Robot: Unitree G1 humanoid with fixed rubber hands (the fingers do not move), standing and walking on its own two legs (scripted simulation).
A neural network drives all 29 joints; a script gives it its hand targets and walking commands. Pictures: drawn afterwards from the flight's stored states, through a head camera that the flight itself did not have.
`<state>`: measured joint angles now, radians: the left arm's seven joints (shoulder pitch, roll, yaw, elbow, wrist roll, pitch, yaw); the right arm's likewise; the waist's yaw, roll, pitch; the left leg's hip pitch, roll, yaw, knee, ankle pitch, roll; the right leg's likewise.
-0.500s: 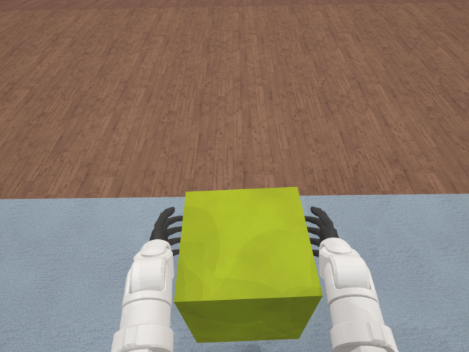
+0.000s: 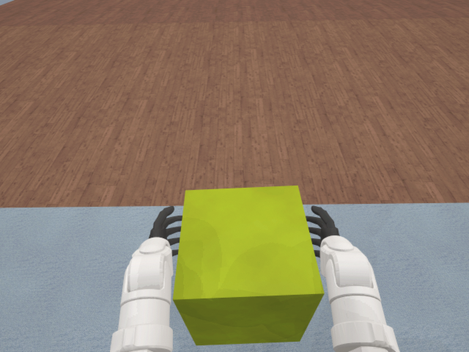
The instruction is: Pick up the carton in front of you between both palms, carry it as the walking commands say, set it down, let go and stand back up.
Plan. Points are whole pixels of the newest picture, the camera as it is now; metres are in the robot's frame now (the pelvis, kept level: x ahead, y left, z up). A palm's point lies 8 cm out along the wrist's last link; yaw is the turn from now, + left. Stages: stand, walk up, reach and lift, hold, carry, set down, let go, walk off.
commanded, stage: hold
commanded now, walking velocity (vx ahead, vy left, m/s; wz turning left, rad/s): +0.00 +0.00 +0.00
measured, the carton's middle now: (244, 268) +0.28 +0.00 -0.03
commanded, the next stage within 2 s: carry in 0.38 s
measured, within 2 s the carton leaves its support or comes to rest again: neither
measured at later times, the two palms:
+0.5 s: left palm (159, 239) +0.30 +0.15 +0.05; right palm (327, 237) +0.29 -0.15 +0.05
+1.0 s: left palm (160, 166) +0.48 +0.18 +0.07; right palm (295, 164) +0.48 -0.12 +0.07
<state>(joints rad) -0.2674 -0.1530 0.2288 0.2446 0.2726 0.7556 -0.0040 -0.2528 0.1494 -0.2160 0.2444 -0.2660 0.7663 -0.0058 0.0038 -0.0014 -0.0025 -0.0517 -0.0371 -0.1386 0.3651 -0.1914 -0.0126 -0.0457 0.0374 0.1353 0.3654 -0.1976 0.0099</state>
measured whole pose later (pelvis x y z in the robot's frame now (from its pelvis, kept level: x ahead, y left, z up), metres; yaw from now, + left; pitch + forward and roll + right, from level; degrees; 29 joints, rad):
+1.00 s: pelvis +0.21 +0.03 -0.01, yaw -2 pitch +5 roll +0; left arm -0.15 -0.13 0.14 -0.36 0.10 1.22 0.10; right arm -0.17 0.14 -0.09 -0.30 -0.10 1.21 -0.10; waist 0.01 -0.02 -0.13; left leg -0.27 0.01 0.20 0.53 -0.35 0.06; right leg -0.31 -0.07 -0.09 0.91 -0.50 0.01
